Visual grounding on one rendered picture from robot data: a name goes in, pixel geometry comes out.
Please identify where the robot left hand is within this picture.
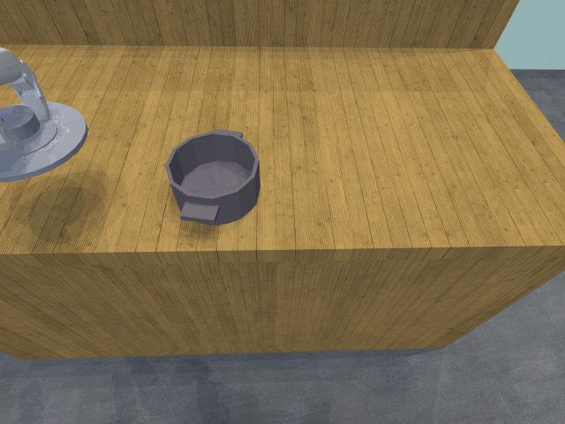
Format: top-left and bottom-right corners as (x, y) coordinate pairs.
(0, 47), (49, 151)

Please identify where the knob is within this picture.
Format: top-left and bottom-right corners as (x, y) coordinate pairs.
(0, 105), (41, 140)

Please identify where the table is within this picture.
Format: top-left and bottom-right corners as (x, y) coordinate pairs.
(0, 0), (565, 360)

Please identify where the pot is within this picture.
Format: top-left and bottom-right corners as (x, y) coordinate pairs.
(165, 129), (260, 225)

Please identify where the lid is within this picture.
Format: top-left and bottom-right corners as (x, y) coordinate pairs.
(0, 102), (88, 183)

